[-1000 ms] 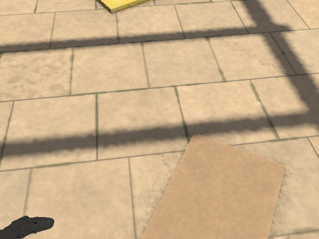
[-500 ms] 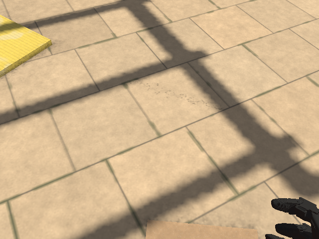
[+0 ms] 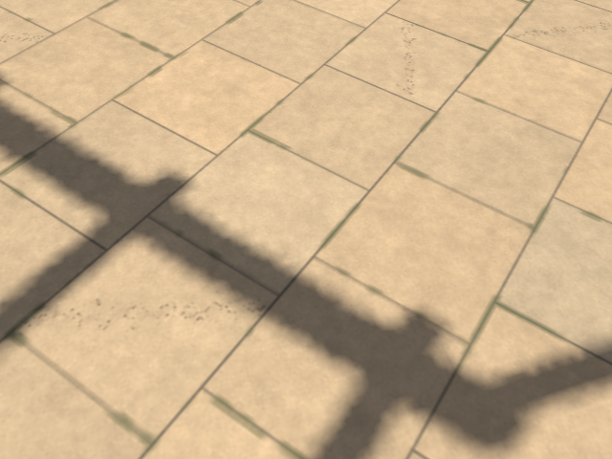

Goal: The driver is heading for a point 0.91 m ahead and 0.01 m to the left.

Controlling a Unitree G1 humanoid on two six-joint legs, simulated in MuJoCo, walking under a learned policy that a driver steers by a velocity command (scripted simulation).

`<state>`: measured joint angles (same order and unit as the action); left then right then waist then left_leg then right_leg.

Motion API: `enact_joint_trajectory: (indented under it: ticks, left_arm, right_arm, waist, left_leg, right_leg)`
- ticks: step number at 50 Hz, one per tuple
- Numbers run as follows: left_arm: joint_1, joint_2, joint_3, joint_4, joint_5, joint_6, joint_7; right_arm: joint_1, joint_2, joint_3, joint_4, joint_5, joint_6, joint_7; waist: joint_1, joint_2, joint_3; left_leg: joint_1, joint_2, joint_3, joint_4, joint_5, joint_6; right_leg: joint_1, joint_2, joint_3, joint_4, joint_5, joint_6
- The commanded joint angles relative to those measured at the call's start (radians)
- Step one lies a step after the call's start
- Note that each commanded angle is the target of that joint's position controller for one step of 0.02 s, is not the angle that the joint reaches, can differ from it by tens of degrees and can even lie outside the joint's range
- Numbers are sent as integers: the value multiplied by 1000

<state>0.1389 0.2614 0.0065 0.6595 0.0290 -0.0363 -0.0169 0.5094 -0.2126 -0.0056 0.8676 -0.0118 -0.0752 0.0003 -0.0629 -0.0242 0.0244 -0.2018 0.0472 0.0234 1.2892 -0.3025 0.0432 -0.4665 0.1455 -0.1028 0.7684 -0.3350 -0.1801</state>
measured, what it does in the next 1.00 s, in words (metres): walks ahead: left foot, then right foot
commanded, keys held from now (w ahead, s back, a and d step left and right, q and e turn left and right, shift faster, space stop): w+shift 0.34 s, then shift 0.66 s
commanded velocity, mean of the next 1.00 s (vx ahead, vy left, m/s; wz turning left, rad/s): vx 0.56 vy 0.00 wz -0.06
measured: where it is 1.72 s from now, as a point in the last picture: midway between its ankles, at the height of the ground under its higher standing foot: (261, 312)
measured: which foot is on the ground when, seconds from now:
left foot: up 0.00-0.34, down 0.36-0.72, up 0.74-1.00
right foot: down 0.00-0.36, up 0.38-0.68, down 0.70-1.00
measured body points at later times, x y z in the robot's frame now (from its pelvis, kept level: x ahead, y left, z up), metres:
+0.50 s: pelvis +0.50 +0.05 +0.01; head +0.53 +0.05 +0.45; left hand +0.59 +0.32 -0.12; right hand +0.57 -0.22 -0.12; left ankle +0.51 +0.14 -0.73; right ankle +0.42 -0.06 -0.62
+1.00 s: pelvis +0.77 +0.03 +0.00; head +0.80 +0.02 +0.45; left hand +0.89 +0.27 -0.12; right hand +0.91 -0.23 -0.12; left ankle +0.81 +0.18 -0.72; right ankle +0.86 -0.06 -0.73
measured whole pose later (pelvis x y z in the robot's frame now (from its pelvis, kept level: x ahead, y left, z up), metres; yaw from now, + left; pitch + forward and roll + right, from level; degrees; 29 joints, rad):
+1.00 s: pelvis +0.77 +0.03 +0.00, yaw -1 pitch +1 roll -1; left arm 0.14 0.22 0.01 0.88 0.02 -0.03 0.00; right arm 0.09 -0.27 -0.02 0.84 0.00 0.01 -0.04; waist 0.02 0.03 0.05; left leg -0.41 0.05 -0.07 0.71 -0.31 -0.06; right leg -0.38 0.09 0.02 0.46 -0.09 -0.06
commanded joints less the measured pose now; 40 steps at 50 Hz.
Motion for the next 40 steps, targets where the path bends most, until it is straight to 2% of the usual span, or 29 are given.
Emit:
enact_joint_trajectory:
  ticks: [1,3,5,8,10,12,14,15,16,17,18,19,20,21,22,23,24,25,27,29,31,33,34,35,36,37,38,39,40]
  left_arm:
    - [196,141,73,44,1,-34,29]
    - [180,89,53,66,-9,-57,33]
    - [207,104,53,95,-21,-75,22]
    - [208,126,61,117,-42,-100,7]
    - [275,146,62,150,-58,-113,0]
    - [318,176,66,180,-46,-107,6]
    - [351,218,70,204,-27,-91,19]
    - [350,246,74,214,-12,-79,30]
    - [328,263,77,220,5,-63,39]
    - [264,265,77,216,15,-49,43]
    - [186,201,64,184,11,-64,44]
    - [408,32,20,155,-88,-79,44]
    - [292,143,30,161,-54,-78,63]
    - [190,134,26,136,-52,-86,60]
    - [135,118,19,112,-28,-85,50]
    - [121,111,21,121,-11,-65,41]
    - [142,129,33,113,-77,-58,22]
    - [156,122,30,112,-77,-47,18]
    - [112,47,3,87,-47,-58,11]
    - [74,19,-4,92,-24,-82,-17]
    - [19,59,11,76,-21,-78,-24]
    - [45,111,34,86,-9,-72,-14]
    - [124,133,49,119,-2,-71,-8]
    - [202,159,62,148,4,-71,-3]
    - [245,230,71,150,24,-69,6]
    - [241,160,38,153,42,-67,1]
    - [185,115,34,128,4,-59,-13]
    - [89,108,34,105,-26,-51,-15]
    - [17,90,25,102,-38,-44,-13]
  right_arm:
    - [-160,-144,-33,-174,-12,-18,9]
    - [-119,-117,-29,-153,-37,23,22]
    - [-231,-105,-23,-195,-41,31,35]
    - [-391,-84,-9,-241,-25,8,56]
    - [-445,-84,-9,-241,-6,3,67]
    - [-499,-110,-14,-254,-9,6,58]
    - [-504,-148,-26,-256,-31,7,43]
    - [-427,-179,-39,-237,-34,7,32]
    - [-261,-218,-58,-186,-30,8,18]
    - [-54,-251,-77,-120,-30,12,1]
    - [94,-303,-97,-93,-34,17,-12]
    - [104,-362,-99,-79,-67,-4,4]
    - [65,-301,-108,-102,-33,-3,13]
    - [-23,-231,-83,-85,-24,-14,7]
    - [-95,-166,-63,-70,-27,-17,8]
    - [-102,-131,-45,-60,-24,-25,7]
    - [-242,-108,-38,-102,18,-46,12]
    - [-316,-105,-29,-108,31,-57,20]
    - [-412,-164,-39,-119,29,-67,12]
    - [-297,-217,-60,-88,31,-73,-7]
    - [-241,-242,-69,-59,38,-71,-13]
    - [-245,-236,-70,-43,37,-50,-19]
    - [-258,-231,-68,-43,32,-36,-19]
    - [-266,-218,-62,-45,30,-23,-18]
    - [-203,-174,-48,-56,8,-14,-15]
    - [56,-39,-5,4,31,-3,3]
    - [50,-136,-19,26,42,5,11]
    - [-90,-197,-37,-11,46,18,7]
    - [-194,-205,-44,-35,31,33,-10]
  waist:
    - [77,117,24]
    - [9,84,59]
    - [20,21,119]
    - [44,23,117]
    - [85,20,98]
    - [102,24,107]
    - [92,-3,69]
    - [44,-37,15]
    - [-39,-54,-66]
    - [-154,-48,-127]
    - [-212,87,-230]
    - [-54,394,-413]
    - [-125,68,-447]
    - [-72,59,-232]
    - [-22,18,-109]
    - [1,8,-27]
    - [65,101,-6]
    - [112,107,16]
    - [144,75,68]
    - [91,81,-23]
    - [71,104,-51]
    - [108,102,-77]
    - [154,100,-108]
    - [200,78,-131]
    - [182,-121,-219]
    - [82,-318,-461]
    - [111,-168,-494]
    - [105,-77,-362]
    - [85,25,-240]
  left_leg:
    - [-538,67,-101,25,-16,9]
    - [-449,93,-101,-117,-65,-18]
    - [-447,106,-50,-299,7,-33]
    - [-297,77,2,-621,405,-12]
    - [-163,36,36,-716,624,16]
    - [-188,15,44,-777,618,40]
    - [-187,-48,79,-799,468,65]
    - [-109,-72,65,-792,380,80]
    - [51,-87,48,-770,303,97]
    - [255,-56,29,-797,256,116]
    - [480,88,-102,-737,364,134]
    - [887,474,-661,-701,836,375]
    - [796,389,-622,-761,819,362]
    - [583,344,-464,-833,817,305]
    - [403,292,-380,-905,764,252]
    - [269,262,-309,-939,859,213]
    - [152,233,-261,-998,811,219]
    - [31,189,-211,-1042,780,197]
    - [-214,88,-56,-1081,854,162]
    - [-195,35,-18,-1047,716,142]
    - [-92,60,-49,-1033,657,117]
    - [-7,55,-53,-929,688,76]
    - [11,38,-38,-819,730,50]
    - [16,7,-17,-649,687,12]
    - [-112,-89,12,-285,239,-48]
    - [-275,-176,-133,77,-405,-95]
    - [-288,-129,-238,115,-391,-90]
    - [-342,-77,-203,75,-356,-87]
    - [-351,-36,-147,-11,-293,-94]
  right_leg:
    - [403,-349,586,-491,108,-160]
    - [269,-286,457,-555,133,-136]
    - [199,-243,355,-632,232,-129]
    - [146,-149,197,-675,375,-64]
    - [173,-186,196,-741,454,-35]
    - [333,-221,189,-733,587,-17]
    - [515,-252,176,-607,956,9]
    - [562,-276,180,-471,1112,22]
    - [548,-287,181,-266,1196,29]
    - [437,-254,153,19,1145,33]
    - [223,-100,103,480,622,57]
    - [-256,27,222,930,-246,129]
    - [-285,-31,274,882,-133,104]
    - [-305,-98,266,766,-67,108]
    - [-300,-140,237,643,-56,112]
    - [-257,-145,226,586,-69,118]
    - [-205,-196,219,557,-74,134]
    - [-138,-212,198,421,-59,144]
    - [34,-191,113,77,88,182]
    - [212,-124,76,-153,468,196]
    - [237,-103,100,-255,619,173]
    - [294,-81,105,-295,628,140]
    - [377,-65,94,-296,627,127]
    - [443,-105,115,-301,732,105]
    - [614,-300,293,-225,1286,0]
    - [834,-564,650,-198,1471,-248]
    - [764,-527,677,-253,1285,-246]
    - [637,-482,574,-274,1044,-195]
    - [463,-434,513,-328,862,-144]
